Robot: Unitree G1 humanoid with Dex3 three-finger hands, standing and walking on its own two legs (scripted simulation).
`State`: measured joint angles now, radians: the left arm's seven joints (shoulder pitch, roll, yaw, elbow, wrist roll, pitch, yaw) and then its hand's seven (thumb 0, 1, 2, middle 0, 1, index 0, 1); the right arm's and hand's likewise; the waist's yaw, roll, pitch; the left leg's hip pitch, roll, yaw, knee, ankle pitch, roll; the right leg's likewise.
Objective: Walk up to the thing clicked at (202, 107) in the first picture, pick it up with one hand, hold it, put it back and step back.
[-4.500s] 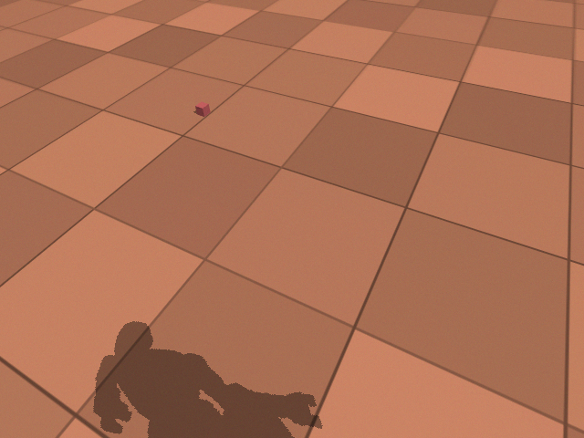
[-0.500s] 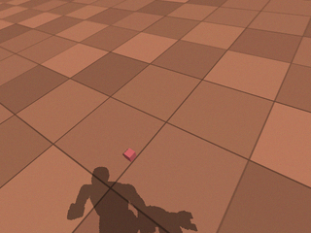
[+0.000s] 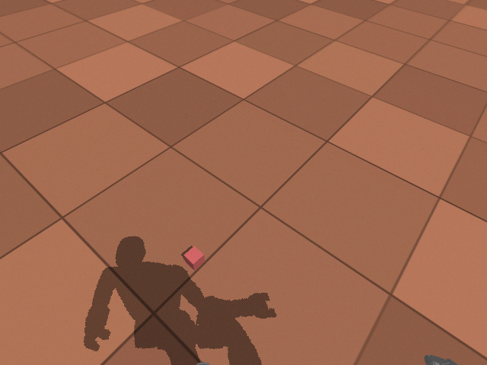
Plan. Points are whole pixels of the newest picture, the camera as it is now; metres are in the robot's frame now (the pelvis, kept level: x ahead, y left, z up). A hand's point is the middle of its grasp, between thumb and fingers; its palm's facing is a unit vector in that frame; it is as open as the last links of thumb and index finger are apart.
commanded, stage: walk up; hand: left
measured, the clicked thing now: (194, 258) +0.67 +0.22 -0.72
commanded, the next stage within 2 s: none
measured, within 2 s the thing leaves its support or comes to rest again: neither
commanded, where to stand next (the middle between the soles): +0.33 -0.03 m, yaw -2 degrees
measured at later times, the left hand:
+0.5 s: hand (121, 335) +0.21 +0.23 -0.10, palm faces -0.05 -0.89 -0.46, open 7.4 cm
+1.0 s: hand (130, 298) +0.29 +0.25 -0.15, palm faces -0.05 -0.94 -0.34, open 7.4 cm
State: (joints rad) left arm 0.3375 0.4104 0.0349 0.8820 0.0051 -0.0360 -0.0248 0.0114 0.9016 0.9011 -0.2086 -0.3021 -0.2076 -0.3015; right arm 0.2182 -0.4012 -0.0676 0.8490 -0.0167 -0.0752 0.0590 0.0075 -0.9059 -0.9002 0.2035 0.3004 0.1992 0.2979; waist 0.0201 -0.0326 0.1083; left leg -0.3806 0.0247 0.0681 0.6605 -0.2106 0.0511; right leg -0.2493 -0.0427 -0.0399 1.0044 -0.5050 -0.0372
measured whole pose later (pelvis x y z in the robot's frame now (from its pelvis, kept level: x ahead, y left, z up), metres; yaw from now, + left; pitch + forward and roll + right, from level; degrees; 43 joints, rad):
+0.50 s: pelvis +0.14 -0.05 +0.01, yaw -2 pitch -3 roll +1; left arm 0.30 0.41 0.06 0.90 0.01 -0.09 -0.04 0.01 0.90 0.90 -0.21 -0.30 -0.21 -0.30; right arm 0.33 -0.44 -0.05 0.89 -0.02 -0.02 0.04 0.01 -0.91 -0.90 0.20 0.30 0.20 0.30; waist 0.00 0.07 0.07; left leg -0.28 0.03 0.02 0.90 -0.45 0.04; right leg -0.33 -0.04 -0.05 0.61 -0.23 -0.01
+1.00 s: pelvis +0.24 -0.01 +0.01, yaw +0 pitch -4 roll -2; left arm 0.27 0.41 0.01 0.88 0.00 -0.02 0.00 0.01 0.90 0.90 -0.21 -0.30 -0.21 -0.30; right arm 0.19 -0.36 -0.04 0.88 -0.01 -0.04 0.04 0.01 -0.91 -0.90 0.20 0.30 0.20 0.30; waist 0.02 -0.03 0.15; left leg -0.36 0.02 0.04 0.60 -0.18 0.05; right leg -0.36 -0.02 -0.01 1.00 -0.51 -0.04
